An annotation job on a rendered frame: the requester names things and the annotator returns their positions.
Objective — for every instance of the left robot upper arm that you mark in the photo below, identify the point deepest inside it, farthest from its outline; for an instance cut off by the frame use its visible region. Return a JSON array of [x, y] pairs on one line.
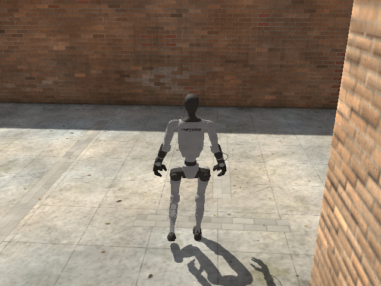
[[172, 125]]

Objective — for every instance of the left robot forearm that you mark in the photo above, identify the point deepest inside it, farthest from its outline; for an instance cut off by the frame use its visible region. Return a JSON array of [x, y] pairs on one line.
[[160, 157]]

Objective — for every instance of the robot torso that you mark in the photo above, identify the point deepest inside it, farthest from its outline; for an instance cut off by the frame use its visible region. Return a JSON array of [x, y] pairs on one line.
[[191, 142]]

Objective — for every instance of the right robot forearm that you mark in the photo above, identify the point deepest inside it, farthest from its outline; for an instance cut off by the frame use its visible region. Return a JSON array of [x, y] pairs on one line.
[[219, 157]]

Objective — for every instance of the robot right hand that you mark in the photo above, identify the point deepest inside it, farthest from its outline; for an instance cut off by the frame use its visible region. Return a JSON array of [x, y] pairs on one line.
[[217, 167]]

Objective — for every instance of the robot left hand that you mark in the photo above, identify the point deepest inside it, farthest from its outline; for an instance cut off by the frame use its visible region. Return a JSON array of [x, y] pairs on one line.
[[156, 168]]

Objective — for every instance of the robot left foot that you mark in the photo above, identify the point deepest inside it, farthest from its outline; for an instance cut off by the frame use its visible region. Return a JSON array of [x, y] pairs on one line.
[[171, 237]]

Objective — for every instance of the right robot upper arm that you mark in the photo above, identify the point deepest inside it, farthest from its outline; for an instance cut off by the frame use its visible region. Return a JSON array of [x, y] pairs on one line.
[[209, 125]]

